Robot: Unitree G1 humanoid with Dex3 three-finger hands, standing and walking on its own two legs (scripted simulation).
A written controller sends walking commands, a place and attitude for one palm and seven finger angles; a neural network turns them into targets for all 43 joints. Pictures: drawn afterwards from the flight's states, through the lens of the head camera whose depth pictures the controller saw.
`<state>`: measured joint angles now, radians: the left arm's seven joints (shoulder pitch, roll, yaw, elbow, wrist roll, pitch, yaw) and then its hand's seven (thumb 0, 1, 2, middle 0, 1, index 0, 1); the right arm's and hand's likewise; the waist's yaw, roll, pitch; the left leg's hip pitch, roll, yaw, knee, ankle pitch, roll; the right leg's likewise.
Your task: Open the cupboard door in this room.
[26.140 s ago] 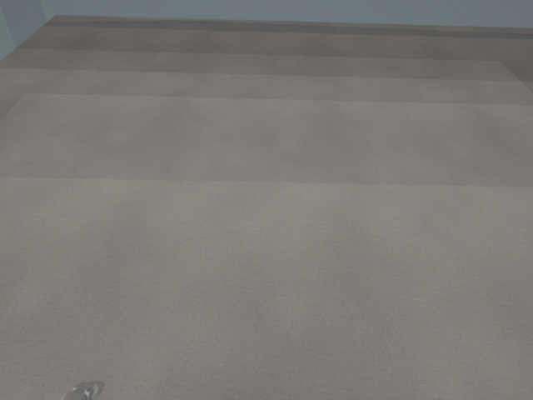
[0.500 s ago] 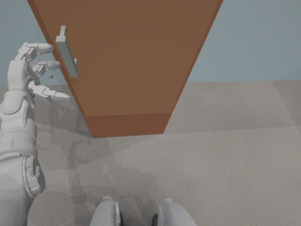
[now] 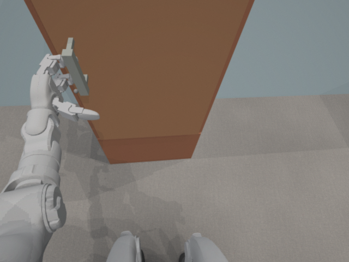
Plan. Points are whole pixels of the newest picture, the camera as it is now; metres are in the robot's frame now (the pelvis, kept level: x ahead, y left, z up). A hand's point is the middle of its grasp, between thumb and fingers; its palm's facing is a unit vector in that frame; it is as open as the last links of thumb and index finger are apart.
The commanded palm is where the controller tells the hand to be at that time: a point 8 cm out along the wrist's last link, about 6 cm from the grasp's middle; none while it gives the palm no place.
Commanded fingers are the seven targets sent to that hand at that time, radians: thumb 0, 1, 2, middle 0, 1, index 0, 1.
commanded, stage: slide the fingers in behind the handle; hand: left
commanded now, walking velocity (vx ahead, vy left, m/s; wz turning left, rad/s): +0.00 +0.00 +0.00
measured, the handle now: (78, 68) +0.55 +0.20 +0.07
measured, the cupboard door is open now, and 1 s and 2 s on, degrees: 0 1 6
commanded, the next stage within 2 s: close the thumb around the handle in 0.80 s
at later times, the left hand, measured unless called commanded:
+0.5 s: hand (87, 91) +0.48 +0.17 +0.07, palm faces +0.06 -1.00 +0.00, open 14.1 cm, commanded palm +0.46 +0.21 +0.07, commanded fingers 0.00 -0.50 0.30 -0.30 -1.20 -0.30 -1.20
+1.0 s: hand (86, 92) +0.48 +0.17 +0.07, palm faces +0.04 -1.00 +0.00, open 13.8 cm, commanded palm +0.45 +0.22 +0.07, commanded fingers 0.00 -0.16 0.44 -0.32 -1.24 -0.32 -1.24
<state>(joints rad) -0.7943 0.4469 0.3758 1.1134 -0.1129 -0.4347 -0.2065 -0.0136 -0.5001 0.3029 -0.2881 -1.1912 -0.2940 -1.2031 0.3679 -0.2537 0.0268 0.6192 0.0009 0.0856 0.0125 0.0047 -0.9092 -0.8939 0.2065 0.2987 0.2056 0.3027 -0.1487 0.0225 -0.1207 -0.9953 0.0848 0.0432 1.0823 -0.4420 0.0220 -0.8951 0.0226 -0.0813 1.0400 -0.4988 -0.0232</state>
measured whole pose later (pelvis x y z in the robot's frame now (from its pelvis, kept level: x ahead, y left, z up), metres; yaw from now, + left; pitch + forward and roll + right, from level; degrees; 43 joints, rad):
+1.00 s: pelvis +0.00 +0.00 +0.00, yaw +0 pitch +20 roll -3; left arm -0.79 0.39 0.35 1.12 -0.10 -0.46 -0.16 -0.01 -0.47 0.32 -0.29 -1.19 -0.29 -1.20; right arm 0.37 -0.26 0.02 0.63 0.00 0.08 0.02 0.01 -0.91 -0.89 0.21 0.30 0.20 0.30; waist -0.15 0.02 -0.12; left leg -0.99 0.08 0.04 1.08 -0.44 0.02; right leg -0.89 0.02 -0.08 1.04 -0.50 -0.02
